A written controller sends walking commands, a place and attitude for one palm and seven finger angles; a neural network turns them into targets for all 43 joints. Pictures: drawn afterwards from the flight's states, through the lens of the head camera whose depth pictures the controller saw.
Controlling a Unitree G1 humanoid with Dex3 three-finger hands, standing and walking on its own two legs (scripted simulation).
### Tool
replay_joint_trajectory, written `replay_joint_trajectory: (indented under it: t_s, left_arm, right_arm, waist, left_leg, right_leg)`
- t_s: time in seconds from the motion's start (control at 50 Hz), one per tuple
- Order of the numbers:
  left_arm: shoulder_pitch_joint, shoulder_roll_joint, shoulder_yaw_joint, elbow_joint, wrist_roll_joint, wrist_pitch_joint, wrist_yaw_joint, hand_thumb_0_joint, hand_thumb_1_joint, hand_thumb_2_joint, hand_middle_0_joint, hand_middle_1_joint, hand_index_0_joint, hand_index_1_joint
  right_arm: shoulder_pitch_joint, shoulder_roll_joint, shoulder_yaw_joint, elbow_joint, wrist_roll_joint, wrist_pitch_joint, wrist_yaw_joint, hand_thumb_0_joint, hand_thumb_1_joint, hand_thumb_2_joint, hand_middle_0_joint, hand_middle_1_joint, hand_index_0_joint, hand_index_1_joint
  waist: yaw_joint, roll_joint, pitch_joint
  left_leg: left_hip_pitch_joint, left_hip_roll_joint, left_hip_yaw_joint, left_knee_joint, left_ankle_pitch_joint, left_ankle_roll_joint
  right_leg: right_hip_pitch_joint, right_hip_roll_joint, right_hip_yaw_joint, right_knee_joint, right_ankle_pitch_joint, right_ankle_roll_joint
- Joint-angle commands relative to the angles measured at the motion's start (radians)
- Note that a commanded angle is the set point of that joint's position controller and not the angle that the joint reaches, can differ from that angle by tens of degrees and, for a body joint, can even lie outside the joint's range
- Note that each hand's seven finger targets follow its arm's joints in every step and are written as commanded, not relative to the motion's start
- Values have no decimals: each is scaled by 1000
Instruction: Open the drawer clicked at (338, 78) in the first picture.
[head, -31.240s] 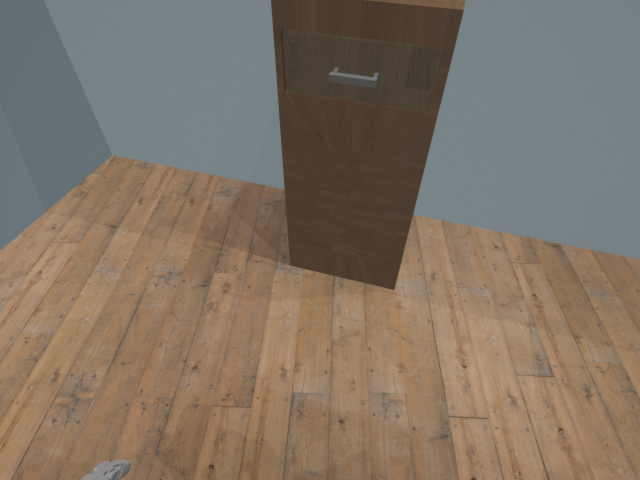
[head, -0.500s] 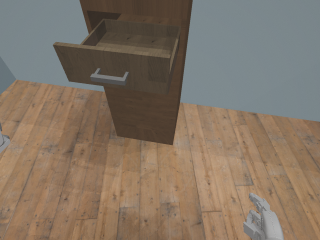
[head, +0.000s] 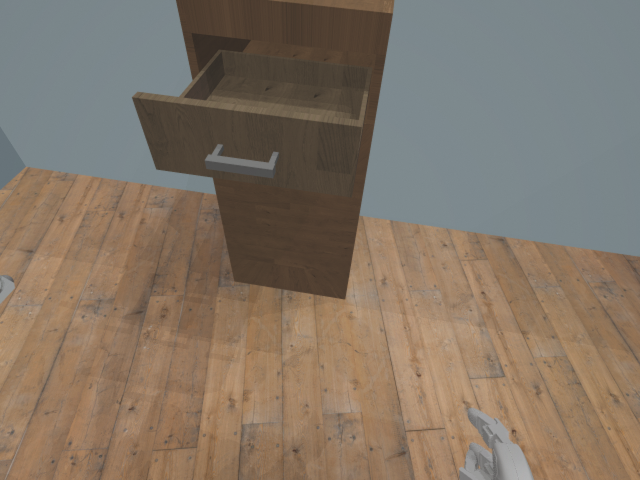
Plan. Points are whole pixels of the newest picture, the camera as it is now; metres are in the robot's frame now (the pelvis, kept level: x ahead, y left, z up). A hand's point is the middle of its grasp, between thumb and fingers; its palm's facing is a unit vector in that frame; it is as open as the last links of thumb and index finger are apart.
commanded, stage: stop stepping back and stand still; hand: left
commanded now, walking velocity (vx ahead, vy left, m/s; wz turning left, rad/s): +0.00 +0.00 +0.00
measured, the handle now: (243, 159) +0.60 +0.18 +0.06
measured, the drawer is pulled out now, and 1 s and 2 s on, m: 0.28 0.28 0.28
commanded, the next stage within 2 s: let the arm hang, fingers relaxed in 0.20 s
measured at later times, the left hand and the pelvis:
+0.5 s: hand (140, 464) +0.16 +0.24 -0.09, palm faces +0.02 -0.91 -0.41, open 7.4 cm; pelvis -0.02 +0.00 -0.02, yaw +0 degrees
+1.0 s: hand out of the picture -0.05 +0.19 -0.17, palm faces +0.04 -0.96 -0.29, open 7.3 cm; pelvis -0.01 -0.02 +0.00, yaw +1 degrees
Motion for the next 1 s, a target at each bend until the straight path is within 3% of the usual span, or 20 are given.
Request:
replay_joint_trajectory:
  t_s: [0.0, 0.12, 0.14, 0.26, 0.28, 0.3, 0.32, 0.34, 0.38, 0.42, 0.46, 0.48, 0.52, 0.54, 0.6, 0.66, 0.72, 0.74, 0.78, 0.98]
  left_arm:
    - [-60, 120, 38, -132, 3, -34, 6, 0, 900, 900, -200, -300, -200, -300]
    - [-26, 141, 44, -242, 12, -44, 7, 0, 900, 900, -200, -300, -200, -300]
    - [-18, 177, 77, -263, 11, -46, 12, 0, 900, 900, -200, -300, -200, -300]
    - [-15, 160, 89, -204, 2, -55, 19, 0, 900, 900, -200, -300, -200, -300]
    - [25, -81, -439, 748, 76, 107, -122, 0, 900, 900, -200, -300, -200, -300]
    - [13, -71, -399, 795, 92, 220, -141, 0, 900, 900, -200, -300, -200, -300]
    - [7, -94, -404, 779, 88, 252, -146, 0, 900, 900, -200, -300, -200, -300]
    - [-38, -95, -412, 811, 95, 250, -146, 0, 900, 900, -200, -300, -200, -300]
    - [-90, -75, -420, 882, 97, 256, -146, 0, 900, 900, -200, -300, -200, -300]
    - [-119, -50, -425, 1006, 105, 260, -147, 0, 900, 900, -200, -300, -200, -300]
    - [-171, -25, -442, 1131, 104, 267, -146, 0, 900, 900, -200, -300, -200, -300]
    - [-190, -26, -455, 1194, 100, 273, -145, 0, 900, 900, -200, -300, -200, -300]
    - [-223, -40, -478, 1299, 92, 283, -140, 0, 900, 900, -200, -300, -200, -300]
    - [-213, -50, -486, 1344, 88, 284, -137, 0, 900, 900, -200, -300, -200, -300]
    - [-157, -83, -496, 1477, 77, 276, -134, 0, 900, 900, -200, -300, -200, -300]
    - [-99, -104, -486, 1580, 76, 270, -132, 0, 900, 900, -200, -300, -200, -300]
    - [-94, -108, -489, 1647, 72, 262, -130, 0, 900, 900, -200, -300, -200, -300]
    - [-97, -105, -490, 1663, 72, 258, -129, 0, 900, 900, -200, -300, -200, -300]
    - [-114, -118, -495, 1694, 71, 257, -126, 0, 900, 900, -200, -300, -200, -300]
    - [-133, -125, -494, 1764, 72, 254, -115, 0, 900, 900, -200, -300, -200, -300]
  right_arm:
    - [-96, -143, -53, -160, -2, -59, -6, 0, -900, -900, 200, 300, 200, 300]
    - [-109, -135, -49, -180, -12, -59, -1, 0, -900, -900, 200, 300, 200, 300]
    - [-109, -136, -50, -180, -15, -59, -3, 0, -900, -900, 200, 300, 200, 300]
    - [-97, -131, -50, -167, -14, -63, -10, 0, -900, -900, 200, 300, 200, 300]
    - [-156, -326, -104, 74, 31, -151, 59, 0, -900, -900, 200, 300, 200, 300]
    - [-78, -281, -113, 112, 7, -64, 63, 0, -900, -900, 200, 300, 200, 300]
    - [-66, -268, -109, 96, 5, -42, 57, 0, -900, -900, 200, 300, 200, 300]
    - [-49, -267, -108, 116, -9, -28, 55, 0, -900, -900, 200, 300, 200, 300]
    - [-61, -260, -88, 102, -16, 11, 52, 0, -900, -900, 200, 300, 200, 300]
    - [-90, -256, -77, 116, -26, 29, 50, 0, -900, -900, 200, 300, 200, 300]
    - [-73, -237, -73, 131, -29, 57, 52, 0, -900, -900, 200, 300, 200, 300]
    - [-61, -220, -66, 150, -33, 72, 53, 0, -900, -900, 200, 300, 200, 300]
    - [-30, -183, -56, 190, -39, 95, 53, 0, -900, -900, 200, 300, 200, 300]
    - [-16, -170, -50, 206, -40, 103, 53, 0, -900, -900, 200, 300, 200, 300]
    - [9, -142, -43, 252, -40, 108, 46, 0, -900, -900, 200, 300, 200, 300]
    - [35, -139, -50, 287, -38, 115, 36, 0, -900, -900, 200, 300, 200, 300]
    - [78, -133, -58, 328, -33, 116, 29, 0, -900, -900, 200, 300, 200, 300]
    - [95, -137, -62, 336, -29, 118, 28, 0, -900, -900, 200, 300, 200, 300]
    - [125, -132, -64, 366, -29, 117, 24, 0, -900, -900, 200, 300, 200, 300]
    - [130, -108, -62, 432, -30, 111, 24, 0, -900, -900, 200, 300, 200, 300]
  waist:
    - [-13, 60, -64]
    - [-7, 94, -80]
    - [-4, 99, -87]
    - [-11, 94, -87]
    - [-63, 108, 32]
    - [-46, 128, -66]
    - [-42, 146, -60]
    - [-32, 78, -106]
    - [-18, -68, -103]
    - [2, -215, -83]
    - [-12, -238, -39]
    - [-19, -218, -16]
    - [-31, -100, 24]
    - [-30, 1, 28]
    - [-13, 177, -12]
    - [3, 227, -44]
    - [-2, 144, -28]
    - [-6, 75, -16]
    - [-15, 36, 40]
    - [-12, -9, 79]
  left_leg:
    - [-76, 112, -138, -178, -55, -13]
    - [-108, 104, -144, -188, -99, -14]
    - [-97, 101, -140, -175, -83, -14]
    - [-72, 96, -130, -143, -61, -20]
    - [-128, 111, -177, 23, 155, -13]
    - [-61, 132, -152, -4, 263, -26]
    - [-75, 152, -168, -20, 257, -11]
    - [-77, 173, -205, -16, 308, 15]
    - [-137, 191, -258, -39, 249, 62]
    - [-171, 146, -224, -7, 131, 50]
    - [-105, 73, -175, 28, -6, 26]
    - [-70, 46, -148, 50, -44, 18]
    - [-22, 34, -123, 46, -95, 7]
    - [-15, 40, -125, 22, -100, 4]
    - [-60, 70, -161, -71, -148, 3]
    - [-84, 93, -175, -115, -193, 7]
    - [-59, 86, -161, -101, -159, 4]
    - [-35, 93, -157, -94, -132, 4]
    - [-23, 92, -155, -95, -117, 6]
    - [16, 97, -133, -125, -51, 5]
  right_leg:
    - [91, -37, 79, -41, 17, 19]
    - [106, -33, 78, -26, -1, 17]
    - [103, -37, 83, -30, 11, 15]
    - [81, -49, 99, -55, 19, 8]
    - [-105, -116, 46, 126, 132, -5]
    - [-102, -110, 94, 98, 80, 2]
    - [-113, -85, 78, 133, -11, 6]
    - [-110, -64, 77, 195, -54, -3]
    - [-56, -49, 94, 226, -120, -9]
    - [3, -81, 130, 136, -45, -23]
    - [-82, -138, 188, 19, -117, -55]
    - [-130, -157, 212, -25, -177, -67]
    - [-194, -160, 219, -74, -305, -73]
    - [-190, -148, 209, -75, -317, -70]
    - [-74, -107, 175, -35, -233, -56]
    - [18, -89, 135, -28, -164, -52]
    - [14, -102, 145, -65, -159, -63]
    - [-4, -103, 148, -87, -168, -64]
    - [-43, -110, 154, -115, -203, -67]
    - [-38, -108, 147, -126, -174, -59]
